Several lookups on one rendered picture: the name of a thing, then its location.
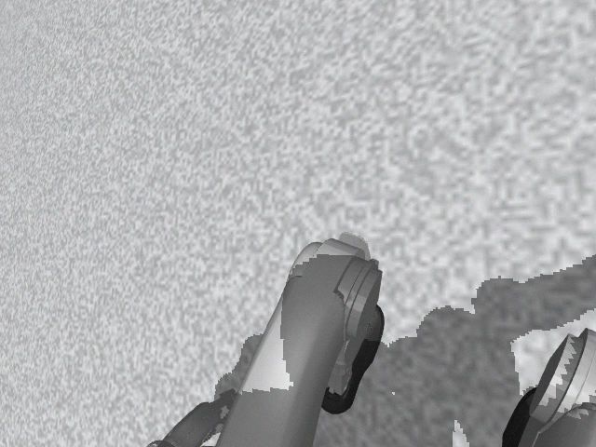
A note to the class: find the left robot foot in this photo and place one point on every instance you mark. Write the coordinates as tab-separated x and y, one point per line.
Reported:
334	403

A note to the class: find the left robot hand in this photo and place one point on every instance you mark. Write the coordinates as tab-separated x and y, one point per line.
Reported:
204	421

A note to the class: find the right robot foot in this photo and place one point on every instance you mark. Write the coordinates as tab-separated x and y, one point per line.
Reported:
518	421

